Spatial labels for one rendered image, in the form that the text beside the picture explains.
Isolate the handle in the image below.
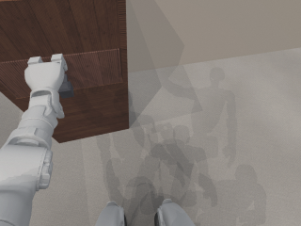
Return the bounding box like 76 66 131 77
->
58 74 74 99

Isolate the robot left shin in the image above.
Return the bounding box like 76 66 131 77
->
106 202 119 207

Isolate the left robot thigh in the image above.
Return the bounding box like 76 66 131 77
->
95 205 125 226

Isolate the cabinet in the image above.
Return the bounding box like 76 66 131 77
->
0 0 129 143

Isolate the robot left hand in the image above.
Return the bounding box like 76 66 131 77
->
24 54 68 119

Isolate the robot left upper arm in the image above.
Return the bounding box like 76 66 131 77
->
0 144 54 226

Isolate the drawer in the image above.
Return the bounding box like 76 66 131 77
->
0 48 122 98

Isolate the left robot forearm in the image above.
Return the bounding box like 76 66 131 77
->
0 87 60 153

